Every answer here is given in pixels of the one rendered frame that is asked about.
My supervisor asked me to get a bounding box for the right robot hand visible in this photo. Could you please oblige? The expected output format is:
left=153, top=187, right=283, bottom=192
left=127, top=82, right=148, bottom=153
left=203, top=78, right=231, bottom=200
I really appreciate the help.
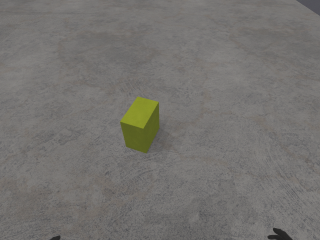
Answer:
left=267, top=228, right=293, bottom=240

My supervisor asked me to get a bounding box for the carton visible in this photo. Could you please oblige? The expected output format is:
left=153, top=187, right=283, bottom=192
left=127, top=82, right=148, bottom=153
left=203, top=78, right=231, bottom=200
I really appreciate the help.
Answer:
left=120, top=97, right=160, bottom=153

